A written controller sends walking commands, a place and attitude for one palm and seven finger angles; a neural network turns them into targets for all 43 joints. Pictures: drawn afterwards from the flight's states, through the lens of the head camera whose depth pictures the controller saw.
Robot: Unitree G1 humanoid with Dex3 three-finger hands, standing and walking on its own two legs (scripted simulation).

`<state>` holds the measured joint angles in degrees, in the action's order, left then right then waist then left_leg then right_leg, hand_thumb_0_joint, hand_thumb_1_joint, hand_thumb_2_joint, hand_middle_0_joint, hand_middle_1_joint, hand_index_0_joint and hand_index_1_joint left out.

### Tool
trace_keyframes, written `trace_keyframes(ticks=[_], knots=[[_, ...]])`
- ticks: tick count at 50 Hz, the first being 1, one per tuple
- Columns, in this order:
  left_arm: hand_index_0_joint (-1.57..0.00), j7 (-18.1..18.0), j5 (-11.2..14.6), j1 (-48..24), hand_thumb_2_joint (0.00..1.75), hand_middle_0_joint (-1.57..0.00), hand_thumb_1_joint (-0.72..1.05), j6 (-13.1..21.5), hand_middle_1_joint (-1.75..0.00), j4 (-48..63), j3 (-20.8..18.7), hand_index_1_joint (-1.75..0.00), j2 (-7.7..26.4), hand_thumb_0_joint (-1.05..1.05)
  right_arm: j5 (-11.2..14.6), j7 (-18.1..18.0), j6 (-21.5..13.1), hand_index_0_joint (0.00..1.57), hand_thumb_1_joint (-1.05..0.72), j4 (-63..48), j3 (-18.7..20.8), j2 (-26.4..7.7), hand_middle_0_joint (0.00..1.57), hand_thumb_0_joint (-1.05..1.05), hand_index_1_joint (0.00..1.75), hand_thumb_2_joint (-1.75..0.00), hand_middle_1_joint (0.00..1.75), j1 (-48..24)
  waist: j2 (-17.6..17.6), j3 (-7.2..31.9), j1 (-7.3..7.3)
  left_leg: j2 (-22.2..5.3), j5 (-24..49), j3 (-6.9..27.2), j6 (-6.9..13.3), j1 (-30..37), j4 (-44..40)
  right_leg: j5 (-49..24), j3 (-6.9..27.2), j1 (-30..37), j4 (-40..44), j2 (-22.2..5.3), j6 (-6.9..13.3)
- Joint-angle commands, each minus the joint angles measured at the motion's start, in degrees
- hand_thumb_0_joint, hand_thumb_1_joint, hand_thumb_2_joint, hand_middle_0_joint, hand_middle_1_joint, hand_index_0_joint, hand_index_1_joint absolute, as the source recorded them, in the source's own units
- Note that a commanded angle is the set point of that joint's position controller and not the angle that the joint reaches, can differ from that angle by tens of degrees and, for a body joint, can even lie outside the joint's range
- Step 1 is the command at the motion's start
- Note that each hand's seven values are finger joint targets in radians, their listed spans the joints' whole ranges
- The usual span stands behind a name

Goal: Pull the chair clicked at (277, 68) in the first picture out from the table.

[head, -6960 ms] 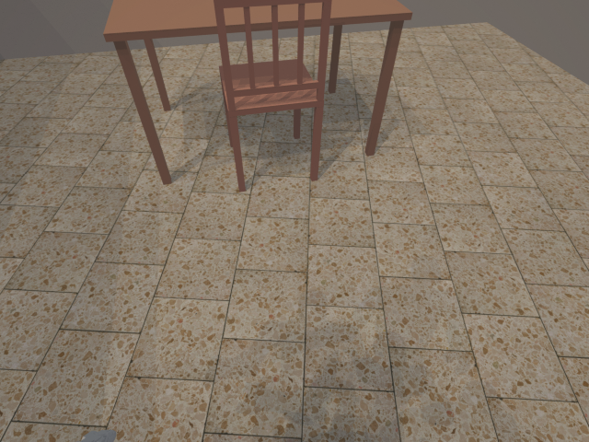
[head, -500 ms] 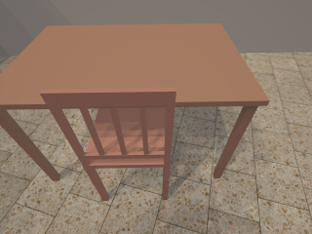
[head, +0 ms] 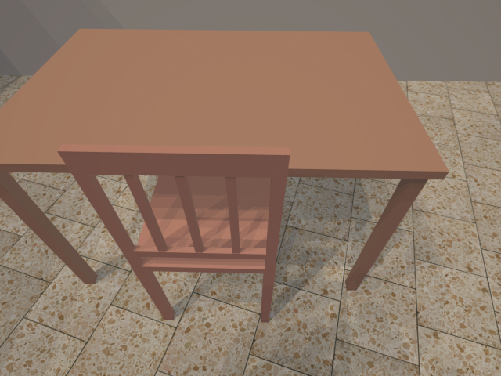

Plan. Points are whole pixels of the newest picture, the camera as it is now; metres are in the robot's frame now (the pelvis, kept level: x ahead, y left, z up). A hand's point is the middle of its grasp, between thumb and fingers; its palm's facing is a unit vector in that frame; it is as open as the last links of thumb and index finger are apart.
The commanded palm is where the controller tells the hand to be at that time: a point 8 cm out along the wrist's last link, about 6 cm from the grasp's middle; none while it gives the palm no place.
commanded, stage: come to a stop and stand still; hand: left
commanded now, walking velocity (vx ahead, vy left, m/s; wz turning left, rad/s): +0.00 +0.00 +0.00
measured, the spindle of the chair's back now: (191, 217) +0.45 +0.17 -0.09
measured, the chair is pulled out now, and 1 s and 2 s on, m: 0.00 0.00 0.00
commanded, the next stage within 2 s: look again from close up in 0.34 s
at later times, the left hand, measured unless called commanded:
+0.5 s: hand out of the picture +0.00 +0.18 -0.18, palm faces +0.02 -0.98 -0.20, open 7.3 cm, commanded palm none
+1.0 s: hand out of the picture +0.05 +0.25 -0.17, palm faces +0.01 -0.97 -0.26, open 7.4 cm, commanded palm none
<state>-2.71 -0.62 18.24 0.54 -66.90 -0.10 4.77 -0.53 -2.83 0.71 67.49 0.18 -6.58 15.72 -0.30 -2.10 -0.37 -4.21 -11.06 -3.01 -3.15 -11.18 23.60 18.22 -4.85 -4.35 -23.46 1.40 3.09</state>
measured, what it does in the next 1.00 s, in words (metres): shifts its weight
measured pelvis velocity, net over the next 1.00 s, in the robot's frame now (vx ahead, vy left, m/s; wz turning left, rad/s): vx -0.01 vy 0.05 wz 0.01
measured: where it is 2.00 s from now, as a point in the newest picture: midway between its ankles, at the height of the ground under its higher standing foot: outside the picture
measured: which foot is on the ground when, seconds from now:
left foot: down 0.00-1.00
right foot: down 0.00-1.00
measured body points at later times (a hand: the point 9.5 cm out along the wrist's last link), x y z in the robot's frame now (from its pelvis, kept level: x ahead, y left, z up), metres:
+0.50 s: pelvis +0.01 +0.02 +0.00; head +0.03 +0.01 +0.45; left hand +0.00 +0.23 -0.16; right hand +0.02 -0.21 -0.16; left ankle +0.01 +0.16 -0.74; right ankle -0.06 -0.07 -0.74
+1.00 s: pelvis -0.01 +0.05 +0.00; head +0.02 +0.05 +0.44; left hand +0.05 +0.30 -0.15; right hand +0.06 -0.18 -0.16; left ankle +0.01 +0.16 -0.74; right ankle -0.06 -0.07 -0.74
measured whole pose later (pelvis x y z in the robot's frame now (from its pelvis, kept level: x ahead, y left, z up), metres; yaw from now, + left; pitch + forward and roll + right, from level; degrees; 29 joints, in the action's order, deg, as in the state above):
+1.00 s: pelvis -0.01 +0.05 +0.00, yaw +0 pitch -1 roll +0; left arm -2.9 -1.1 12.4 0.4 -57.0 0.2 11.3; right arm -0.8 0.1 0.0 60.6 1.0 -10.3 9.2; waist -0.3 -3.8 -0.1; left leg -0.2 -13.4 -4.3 1.3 -14.7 28.7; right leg 19.9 -3.9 -7.8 -28.4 -3.1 -1.3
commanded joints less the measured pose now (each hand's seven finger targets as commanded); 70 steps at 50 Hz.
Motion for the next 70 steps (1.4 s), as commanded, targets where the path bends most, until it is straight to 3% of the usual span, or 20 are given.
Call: trace_keyframes(ticks=[1,2,5,15,21,22,23,24,26,27,28,31,33,36,41,45,58,65,70], knots=[[-0.2,-0.27,0.15,5.56,0.9,-0.2,0.9,0.58,-0.3,0.58,-0.88,-0.3,5.69,0.0,0.14,-0.11,-1.04,0.2,-0.9,-1.59,0.44,-3.82,0.2,0.0,0.3,-0.9,0.3,3.51,1.58,-2.43,0.21,-2.3,11.21,2.38,3.22,4.37,-0.64,-20.98,6.16,-5.98,4.9,-7.93,-1.58],[-0.2,-0.23,0.19,5.5,0.9,-0.2,0.9,0.54,-0.3,0.68,-0.88,-0.3,6.06,0.0,0.21,-0.07,-0.99,0.2,-0.9,-1.67,0.41,-3.84,0.2,0.0,0.3,-0.9,0.3,3.1,2.89,-3.16,0.04,-2.27,10.52,2.36,3.29,3.96,-0.75,-20.45,6.01,-5.99,5.29,-7.74,-1.85],[-0.2,-0.24,0.18,5.59,0.9,-0.2,0.9,0.56,-0.3,0.82,-0.85,-0.3,6.19,0.0,0.08,-0.08,-1.05,0.2,-0.9,-2.16,0.38,-4.36,0.2,0.0,0.3,-0.9,0.3,2.52,1.08,-2.36,0.09,-2.17,11.9,2.39,3.32,4.87,-0.5,-21.73,6.2,-5.59,4.98,-8.0,-1.78],[-0.2,-0.14,0.18,5.02,0.9,-0.2,0.9,0.46,-0.3,1.69,-0.85,-0.3,7.35,0.0,0.05,-0.08,-1.18,0.2,-0.9,-2.92,0.3,-5.37,0.2,0.0,0.3,-0.9,0.3,1.45,1.25,-0.99,0.05,-2.13,14.09,2.61,3.54,5.36,-0.41,-23.9,6.11,-3.52,4.83,-8.07,-2.14],[-0.2,-0.05,0.22,4.67,0.9,-0.2,0.9,0.29,-0.3,2.05,-0.73,-0.3,7.56,0.0,0.08,-0.03,-1.29,0.2,-0.9,-2.9,0.29,-5.8,0.2,0.0,0.3,-0.9,0.3,1.39,0.93,-1.78,0.01,-2.26,14.11,3.14,3.78,5.6,-1.48,-19.92,5.86,-4.07,5.25,-7.96,-1.97],[-0.2,-0.35,0.58,-0.32,0.9,-0.2,0.9,2.06,-0.3,7.96,0.44,-0.3,16.59,0.0,-0.35,1.12,-1.78,0.2,-0.9,-9.02,0.57,-10.2,0.2,0.0,0.3,-0.9,0.3,-2.14,-8.26,-7.0,2.37,2.01,19.17,3.37,5.59,2.68,1.32,-23.09,4.16,-10.08,0.64,-4.7,-1.01],[-0.2,-0.53,-0.07,3.31,0.9,-0.2,0.9,1.49,-0.3,9.02,-0.75,-0.3,12.6,0.0,-0.99,1.52,-2.74,0.2,-0.9,-8.82,2.05,-7.75,0.2,0.0,0.3,-0.9,0.3,-0.21,-7.06,-4.6,-0.09,-1.74,15.73,3.9,4.87,0.44,3.06,-10.95,6.45,-10.65,0.07,-6.45,-0.54],[-0.2,-0.5,-0.03,4.01,0.9,-0.2,0.9,1.66,-0.3,8.93,-0.52,-0.3,11.79,0.0,-0.66,1.62,-2.79,0.2,-0.9,-9.05,1.95,-6.9,0.2,0.0,0.3,-0.9,0.3,-0.85,-3.75,-0.92,-0.05,-1.11,12.98,4.66,4.89,0.89,4.65,-13.25,7.59,-8.49,1.57,-7.18,0.32],[-0.2,-0.66,-0.01,3.0,0.9,-0.2,0.9,1.92,-0.3,9.69,-1.05,-0.3,11.31,0.0,-0.45,1.82,-2.47,0.2,-0.9,-10.08,2.05,-6.45,0.2,0.0,0.3,-0.9,0.3,-1.99,2.24,0.99,0.28,0.14,8.92,3.69,4.3,0.16,6.37,-20.37,8.56,-6.7,2.09,-8.71,0.68],[-0.2,-0.72,0.03,2.56,0.9,-0.2,0.9,1.99,-0.3,10.32,-1.19,-0.3,11.9,0.0,-0.52,1.88,-2.32,0.2,-0.9,-10.47,1.92,-6.4,0.2,0.0,0.3,-0.9,0.3,-1.23,3.28,3.53,0.61,0.17,8.76,3.17,4.31,0.94,6.0,-22.83,8.31,-4.99,0.67,-8.92,0.74],[-0.2,-0.8,0.1,1.98,0.9,-0.2,0.9,1.94,-0.3,10.49,-1.31,-0.3,11.51,0.0,-0.6,1.93,-2.23,0.2,-0.9,-10.27,1.99,-6.98,0.2,0.0,0.3,-0.9,0.3,-1.6,3.97,3.46,0.55,0.33,8.39,3.11,4.29,0.64,6.39,-22.55,7.67,-4.89,0.21,-8.89,0.56],[-0.2,-0.82,0.01,1.13,0.9,-0.2,0.9,1.58,-0.3,11.12,-1.56,-0.3,11.89,0.0,-0.46,2.1,-1.91,0.2,-0.9,-10.1,2.25,-7.78,0.2,0.0,0.3,-0.9,0.3,-2.46,2.89,0.93,0.62,0.22,9.61,3.27,4.34,0.24,6.27,-21.22,7.0,-6.64,-0.07,-8.77,-0.09],[-0.2,-0.88,0.0,0.7,0.9,-0.2,0.9,1.51,-0.3,11.5,-1.54,-0.3,12.46,0.0,-0.49,2.2,-1.97,0.2,-0.9,-10.0,2.18,-8.31,0.2,0.0,0.3,-0.9,0.3,-2.37,2.54,3.07,0.48,-0.26,12.87,3.21,4.44,1.91,5.95,-22.7,6.42,-5.35,-1.48,-8.63,-0.57],[-0.2,-0.76,-0.05,-0.82,0.9,-0.2,0.9,0.99,-0.3,11.89,-1.59,-0.3,12.67,0.0,-0.35,2.29,-1.65,0.2,-0.9,-9.8,2.37,-9.64,0.2,0.0,0.3,-0.9,0.3,-3.15,1.49,-0.11,0.62,-0.85,11.16,4.7,4.95,0.84,4.09,-13.98,5.58,-7.95,-1.07,-7.72,-1.31],[-0.2,-0.53,-0.14,-1.73,0.9,-0.2,0.9,0.78,-0.3,12.2,-1.46,-0.3,12.94,0.0,-0.39,2.42,-1.65,0.2,-0.9,-9.71,2.39,-10.55,0.2,0.0,0.3,-0.9,0.3,-3.97,0.02,0.75,0.44,-1.53,11.14,6.54,5.66,1.55,2.16,-8.75,5.06,-8.3,-0.94,-7.29,-2.0],[-0.2,-0.42,-0.23,-1.98,0.9,-0.2,0.9,0.86,-0.3,12.26,-1.31,-0.3,13.24,0.0,-0.33,2.44,-1.88,0.2,-0.9,-9.43,2.28,-10.74,0.2,0.0,0.3,-0.9,0.3,-4.09,-0.55,2.14,0.34,-1.65,13.94,6.45,5.73,2.92,1.9,-10.13,4.75,-7.61,-1.07,-7.67,-2.38],[-0.2,-0.05,-0.45,-0.31,0.9,-0.2,0.9,0.75,-0.3,10.13,-0.7,-0.3,12.57,0.0,-0.17,2.46,-2.04,0.2,-0.9,-7.63,1.68,-10.09,0.2,0.0,0.3,-0.9,0.3,-2.84,-0.43,-0.28,0.37,-1.55,6.19,6.63,5.72,1.87,-1.79,-5.83,5.22,-8.8,1.41,-8.33,-2.51],[-0.2,-0.02,-0.33,1.69,0.9,-0.2,0.9,0.9,-0.3,8.42,-0.45,-0.3,11.84,0.0,0.07,2.28,-2.36,0.2,-0.9,-6.05,1.37,-9.55,0.2,0.0,0.3,-0.9,0.3,-0.78,-0.5,1.35,0.46,-1.73,8.13,6.42,5.82,3.27,-2.07,-7.15,5.26,-8.09,1.25,-8.6,-2.48],[-0.2,-0.01,-0.33,2.87,0.9,-0.2,0.9,0.8,-0.3,7.27,-0.28,-0.3,11.24,0.0,0.14,2.19,-2.35,0.2,-0.9,-5.0,1.17,-9.05,0.2,0.0,0.3,-0.9,0.3,0.3,-0.02,0.47,0.37,-1.73,6.42,6.38,5.84,2.85,-2.72,-6.09,5.06,-8.61,1.52,-8.7,-2.4]])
